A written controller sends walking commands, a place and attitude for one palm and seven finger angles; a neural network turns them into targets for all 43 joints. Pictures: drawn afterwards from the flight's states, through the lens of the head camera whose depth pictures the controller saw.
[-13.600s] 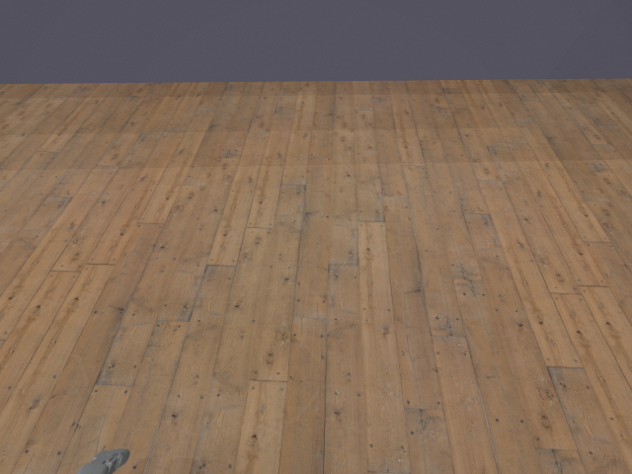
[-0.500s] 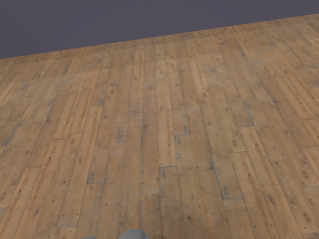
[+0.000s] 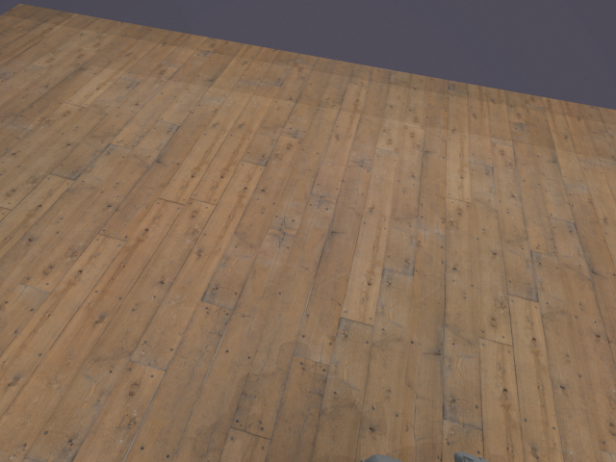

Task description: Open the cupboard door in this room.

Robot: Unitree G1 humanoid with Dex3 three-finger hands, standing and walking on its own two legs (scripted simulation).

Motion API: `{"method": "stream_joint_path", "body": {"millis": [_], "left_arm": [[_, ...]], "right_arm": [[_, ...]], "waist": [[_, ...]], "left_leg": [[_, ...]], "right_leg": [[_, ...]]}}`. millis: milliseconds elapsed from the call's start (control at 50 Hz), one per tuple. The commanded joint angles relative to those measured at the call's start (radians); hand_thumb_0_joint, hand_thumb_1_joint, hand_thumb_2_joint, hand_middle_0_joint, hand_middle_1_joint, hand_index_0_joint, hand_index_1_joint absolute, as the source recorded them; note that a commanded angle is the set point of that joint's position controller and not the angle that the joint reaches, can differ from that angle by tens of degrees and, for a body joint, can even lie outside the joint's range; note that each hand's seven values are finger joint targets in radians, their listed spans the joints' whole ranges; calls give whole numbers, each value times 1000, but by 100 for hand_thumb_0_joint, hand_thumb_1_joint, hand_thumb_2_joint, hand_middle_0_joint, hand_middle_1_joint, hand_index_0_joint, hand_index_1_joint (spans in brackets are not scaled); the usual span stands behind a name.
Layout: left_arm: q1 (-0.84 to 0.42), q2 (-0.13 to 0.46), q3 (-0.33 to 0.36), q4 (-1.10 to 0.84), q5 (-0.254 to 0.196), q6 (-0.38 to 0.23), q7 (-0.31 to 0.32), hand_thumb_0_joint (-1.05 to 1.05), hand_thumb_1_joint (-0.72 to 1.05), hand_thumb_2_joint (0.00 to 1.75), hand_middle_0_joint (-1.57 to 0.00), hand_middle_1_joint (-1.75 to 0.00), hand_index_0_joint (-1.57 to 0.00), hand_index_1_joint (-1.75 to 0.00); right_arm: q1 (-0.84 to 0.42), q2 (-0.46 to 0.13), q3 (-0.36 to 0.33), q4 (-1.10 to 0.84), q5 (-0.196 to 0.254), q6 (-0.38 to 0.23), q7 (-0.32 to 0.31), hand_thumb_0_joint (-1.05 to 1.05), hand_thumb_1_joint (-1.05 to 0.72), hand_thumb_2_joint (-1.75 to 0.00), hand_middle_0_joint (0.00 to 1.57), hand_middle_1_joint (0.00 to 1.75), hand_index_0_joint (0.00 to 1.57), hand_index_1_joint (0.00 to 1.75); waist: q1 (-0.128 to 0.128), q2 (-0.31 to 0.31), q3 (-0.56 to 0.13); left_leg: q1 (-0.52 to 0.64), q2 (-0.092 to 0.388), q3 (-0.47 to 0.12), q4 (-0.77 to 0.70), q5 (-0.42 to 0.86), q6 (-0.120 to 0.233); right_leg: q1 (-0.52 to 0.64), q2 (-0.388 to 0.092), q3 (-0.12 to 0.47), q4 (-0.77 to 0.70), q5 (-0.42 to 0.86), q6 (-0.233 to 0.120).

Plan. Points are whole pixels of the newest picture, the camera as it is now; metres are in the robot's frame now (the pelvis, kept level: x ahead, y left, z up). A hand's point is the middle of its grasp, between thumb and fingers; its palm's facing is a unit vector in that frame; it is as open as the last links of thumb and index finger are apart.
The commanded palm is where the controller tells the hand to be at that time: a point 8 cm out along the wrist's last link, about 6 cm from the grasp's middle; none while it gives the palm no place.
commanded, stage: turn or walk to find it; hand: left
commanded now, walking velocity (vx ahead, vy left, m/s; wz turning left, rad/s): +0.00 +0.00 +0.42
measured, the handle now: out of the picture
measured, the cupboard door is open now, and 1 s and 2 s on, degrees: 0 0 0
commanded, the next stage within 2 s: none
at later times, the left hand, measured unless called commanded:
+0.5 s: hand out of the picture +0.09 +0.17 -0.15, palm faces +0.17 -0.95 -0.25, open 7.4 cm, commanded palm none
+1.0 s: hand out of the picture -0.14 +0.14 -0.18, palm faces +0.49 -0.84 -0.24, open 7.4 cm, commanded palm none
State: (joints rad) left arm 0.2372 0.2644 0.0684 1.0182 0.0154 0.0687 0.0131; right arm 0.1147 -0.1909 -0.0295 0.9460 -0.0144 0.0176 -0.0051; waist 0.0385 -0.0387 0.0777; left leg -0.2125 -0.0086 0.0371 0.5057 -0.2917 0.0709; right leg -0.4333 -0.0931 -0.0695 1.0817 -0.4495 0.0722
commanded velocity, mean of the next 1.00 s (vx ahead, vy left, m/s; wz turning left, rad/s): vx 0.00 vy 0.00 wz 0.42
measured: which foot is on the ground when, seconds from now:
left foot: down 0.00-0.52, up 0.54-1.00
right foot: up 0.00-0.50, down 0.52-1.00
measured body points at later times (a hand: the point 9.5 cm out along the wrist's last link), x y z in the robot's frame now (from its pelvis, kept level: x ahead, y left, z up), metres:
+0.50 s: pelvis -0.02 -0.04 +0.00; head +0.02 -0.05 +0.44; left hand +0.08 +0.22 -0.13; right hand +0.00 -0.28 -0.16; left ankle -0.01 +0.07 -0.74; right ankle -0.01 -0.16 -0.73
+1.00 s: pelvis -0.05 -0.04 -0.01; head -0.02 -0.02 +0.44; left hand -0.16 +0.19 -0.16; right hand +0.15 -0.23 -0.15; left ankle -0.13 +0.06 -0.73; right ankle -0.01 -0.16 -0.74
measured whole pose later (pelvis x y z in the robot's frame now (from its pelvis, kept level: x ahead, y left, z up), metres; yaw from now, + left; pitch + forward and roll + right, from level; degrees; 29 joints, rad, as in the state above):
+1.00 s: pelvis -0.05 -0.04 -0.01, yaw +26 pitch +0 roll +0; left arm 0.28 0.22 0.05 0.99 0.03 0.02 0.01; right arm 0.13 -0.25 -0.06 0.97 -0.01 0.05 0.01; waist 0.04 -0.01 0.09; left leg -0.26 0.02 0.04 0.63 -0.37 -0.05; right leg -0.25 -0.14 -0.23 0.58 -0.32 0.02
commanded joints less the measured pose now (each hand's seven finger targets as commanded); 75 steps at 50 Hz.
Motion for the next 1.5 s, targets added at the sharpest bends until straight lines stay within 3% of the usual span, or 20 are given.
{"method": "stream_joint_path", "body": {"millis": [0,320,440,460,480,500,520,580,620,880,920,960,980,1000,1020,1080,1140,1340,1420,1480], "left_arm": [[-8,66,10,-76,4,-34,3,0,90,90,-20,-30,-20,-30],[-190,28,-2,-166,-8,-36,15,0,90,90,-20,-30,-20,-30],[-74,32,0,-144,-17,-52,21,0,90,90,-20,-30,-20,-30],[-45,48,3,-137,-15,-60,24,0,90,90,-20,-30,-20,-30],[-16,106,13,-133,-6,-71,29,0,90,90,-20,-30,-20,-30],[-1,169,27,-135,5,-76,33,0,90,90,-20,-30,-20,-30],[-3,171,20,-146,0,-71,31,0,90,90,-20,-30,-20,-30],[-155,87,9,-180,-6,-69,32,0,90,90,-20,-30,-20,-30],[-124,60,1,-168,-4,-82,25,0,90,90,-20,-30,-20,-30],[79,142,26,-86,20,-75,17,0,90,90,-20,-30,-20,-30],[69,154,31,-82,18,-71,17,0,90,90,-20,-30,-20,-30],[41,150,30,-82,5,-64,16,0,90,90,-20,-30,-20,-30],[49,115,23,-91,-3,-59,14,0,90,90,-20,-30,-20,-30],[52,45,6,-125,-6,-53,10,0,90,90,-20,-30,-20,-30],[4,50,-3,-135,1,-40,17,0,90,90,-20,-30,-20,-30],[-44,72,10,-109,0,-28,8,0,90,90,-20,-30,-20,-30],[-8,64,7,-87,1,-35,1,0,90,90,-20,-30,-20,-30],[-123,38,-1,-152,-6,-37,9,0,90,90,-20,-30,-20,-30],[-96,28,-3,-156,-13,-47,11,0,90,90,-20,-30,-20,-30],[-15,50,3,-134,-14,-63,15,0,90,90,-20,-30,-20,-30]], "right_arm": [[94,-200,-50,-27,3,-21,-23,0,-90,-90,20,30,20,30],[213,-185,-67,-1,-14,-11,-22,0,-90,-90,20,30,20,30],[176,-189,-75,-12,-8,-2,-15,0,-90,-90,20,30,20,30],[181,-170,-74,-13,-2,-2,-12,0,-90,-90,20,30,20,30],[190,-131,-70,-15,7,-3,-5,0,-90,-90,20,30,20,30],[186,-87,-63,-42,6,-6,-4,0,-90,-90,20,30,20,30],[167,-129,-78,-46,-4,7,-7,0,-90,-90,20,30,20,30],[217,-120,-84,5,-12,43,8,0,-90,-90,20,30,20,30],[217,-108,-78,12,-10,44,15,0,-90,-90,20,30,20,30],[6,-96,-45,-46,8,24,12,0,-90,-90,20,30,20,30],[37,-97,-40,-41,10,15,9,0,-90,-90,20,30,20,30],[98,-121,-43,-23,8,2,10,0,-90,-90,20,30,20,30],[129,-182,-56,-17,5,-9,11,0,-90,-90,20,30,20,30],[159,-280,-79,-18,-2,-13,5,0,-90,-90,20,30,20,30],[194,-308,-83,-3,0,0,0,0,-90,-90,20,30,20,30],[65,-223,-57,-28,-7,-1,-19,0,-90,-90,20,30,20,30],[59,-207,-49,-35,-3,-12,-21,0,-90,-90,20,30,20,30],[138,-208,-67,-29,-11,-7,-16,0,-90,-90,20,30,20,30],[126,-208,-73,-35,-14,-2,-15,0,-90,-90,20,30,20,30],[112,-192,-74,-36,-4,0,-10,0,-90,-90,20,30,20,30]], "waist": [[-43,140,-110],[-84,151,-92],[-32,156,-144],[-22,107,-162],[-15,-23,-175],[-6,-225,-154],[-4,-144,-128],[-89,-75,-12],[-85,-82,0],[15,-175,-74],[-3,-183,-116],[-49,-126,-156],[-65,42,-196],[-82,325,-183],[-105,284,-177],[-63,258,-48],[-41,179,-65],[-76,184,-84],[-60,203,-117],[-15,153,-144]], "left_leg": [[190,231,-207,-161,685,49],[108,232,-448,-165,516,123],[-38,156,-448,-98,431,67],[-102,119,-425,-58,347,28],[-240,53,-334,41,152,-28],[-382,-78,-151,242,-194,-91],[-346,-63,-142,437,-294,-95],[-329,-2,-138,675,-144,-107],[-330,10,-109,709,-71,-122],[-200,25,5,277,-198,-132],[-134,15,30,143,-138,-123],[43,17,30,-96,89,-110],[208,119,-81,-169,262,-81],[322,377,-387,-155,660,26],[237,428,-360,-135,760,104],[78,300,-281,-169,549,94],[129,237,-220,-155,632,73],[114,239,-357,-149,546,113],[66,211,-395,-108,583,101],[-49,150,-377,-35,454,38]], "right_leg": [[-125,-12,54,73,86,24],[-38,36,88,-197,2,11],[249,76,58,-573,176,-19],[358,50,73,-706,266,-25],[494,-92,198,-779,274,-60],[518,-324,418,-791,377,-170],[359,-394,417,-799,431,-244],[176,-243,239,-830,246,-198],[189,-190,138,-808,357,-176],[358,-255,77,-682,668,-227],[374,-253,46,-627,709,-205],[304,-216,-24,-520,626,-129],[169,-159,-74,-372,451,-75],[-116,-35,-99,-187,-107,-3],[-90,-28,-15,-80,-206,-9],[-101,-33,44,20,-45,-8],[-106,-11,38,36,37,7],[-49,22,57,-173,-4,16],[82,60,40,-370,21,0],[295,58,31,-655,248,-12]]}}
